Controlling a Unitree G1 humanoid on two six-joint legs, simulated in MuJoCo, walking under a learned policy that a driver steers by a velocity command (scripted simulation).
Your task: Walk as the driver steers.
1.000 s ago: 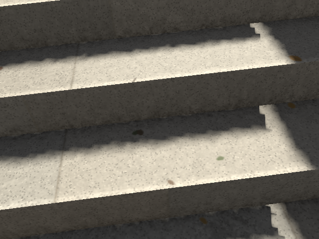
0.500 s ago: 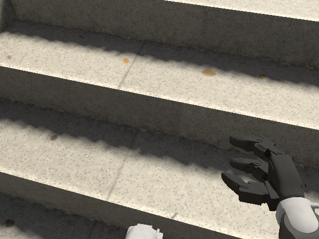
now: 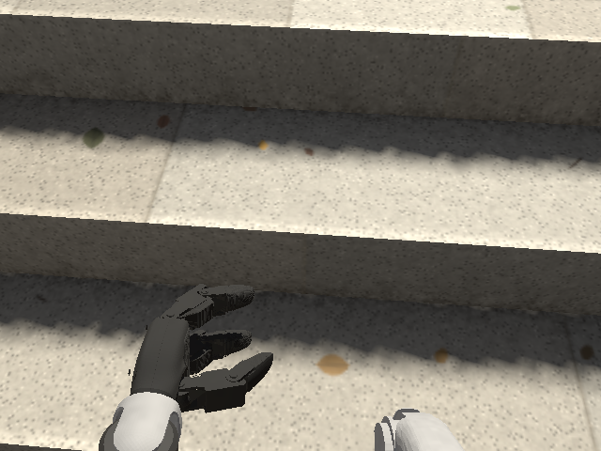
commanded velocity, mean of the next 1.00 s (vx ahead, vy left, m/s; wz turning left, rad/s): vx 0.24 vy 0.00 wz -0.69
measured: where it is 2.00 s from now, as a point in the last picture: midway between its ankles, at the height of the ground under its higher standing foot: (386, 422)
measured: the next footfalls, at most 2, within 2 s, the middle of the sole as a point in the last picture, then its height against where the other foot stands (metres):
right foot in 0.04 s outside the picture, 0.18 m higher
left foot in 0.40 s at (297, 374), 0.18 m higher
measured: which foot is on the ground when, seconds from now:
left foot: down 0.00-0.02, up 0.04-0.38, down 0.40-0.78, up 0.80-1.00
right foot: up 0.00-0.02, down 0.04-0.40, up 0.42-0.76, down 0.78-1.00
